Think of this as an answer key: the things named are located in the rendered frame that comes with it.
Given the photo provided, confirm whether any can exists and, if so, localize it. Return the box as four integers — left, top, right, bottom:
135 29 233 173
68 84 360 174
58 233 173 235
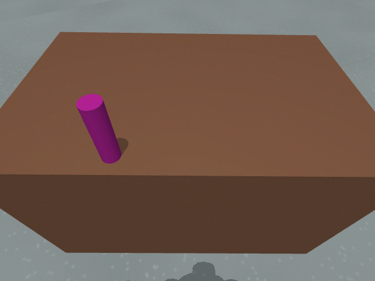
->
76 94 121 164

